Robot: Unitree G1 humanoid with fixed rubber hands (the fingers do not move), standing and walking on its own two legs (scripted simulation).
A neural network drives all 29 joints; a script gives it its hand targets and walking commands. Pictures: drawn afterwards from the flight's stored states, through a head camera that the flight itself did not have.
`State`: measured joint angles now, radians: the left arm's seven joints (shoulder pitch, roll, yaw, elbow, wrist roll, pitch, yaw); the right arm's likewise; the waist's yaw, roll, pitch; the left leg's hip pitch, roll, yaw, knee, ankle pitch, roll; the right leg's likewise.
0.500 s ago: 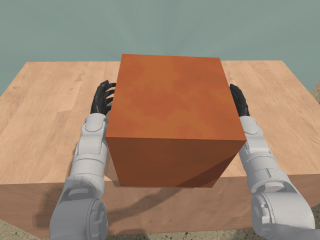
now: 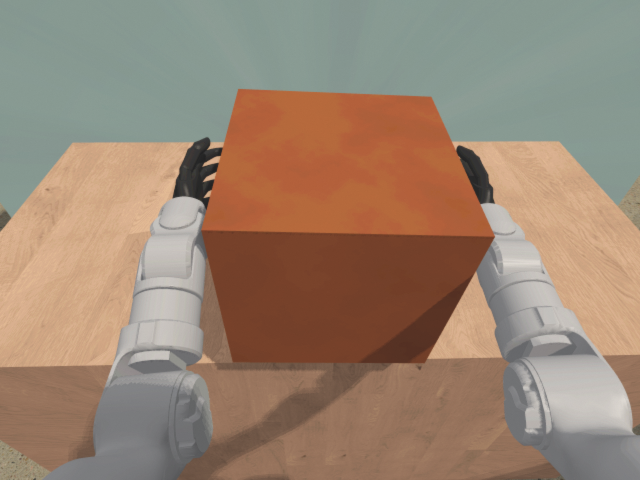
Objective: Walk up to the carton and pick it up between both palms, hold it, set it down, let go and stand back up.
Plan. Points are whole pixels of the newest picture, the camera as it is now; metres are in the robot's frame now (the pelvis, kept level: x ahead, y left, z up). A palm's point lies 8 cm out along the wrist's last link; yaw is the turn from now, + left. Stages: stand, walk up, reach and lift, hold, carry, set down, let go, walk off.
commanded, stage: reach and lift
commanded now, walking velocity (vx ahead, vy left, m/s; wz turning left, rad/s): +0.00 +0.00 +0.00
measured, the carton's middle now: (332, 228) +0.40 -0.03 +0.11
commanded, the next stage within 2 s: none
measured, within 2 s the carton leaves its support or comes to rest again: neither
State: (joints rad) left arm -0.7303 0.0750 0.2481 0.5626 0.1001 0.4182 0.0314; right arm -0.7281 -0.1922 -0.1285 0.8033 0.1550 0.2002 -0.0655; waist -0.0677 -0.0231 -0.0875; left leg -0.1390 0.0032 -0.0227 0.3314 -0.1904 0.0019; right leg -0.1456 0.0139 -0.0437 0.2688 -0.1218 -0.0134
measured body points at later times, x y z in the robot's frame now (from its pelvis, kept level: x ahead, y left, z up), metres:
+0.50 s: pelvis +0.00 +0.01 +0.00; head -0.05 +0.02 +0.45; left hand +0.40 +0.16 +0.20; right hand +0.39 -0.20 +0.20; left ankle -0.01 +0.12 -0.75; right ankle +0.01 -0.11 -0.75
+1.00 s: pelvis +0.00 +0.00 +0.00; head -0.07 +0.01 +0.44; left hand +0.39 +0.17 +0.24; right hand +0.40 -0.19 +0.25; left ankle -0.01 +0.12 -0.75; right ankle +0.01 -0.11 -0.75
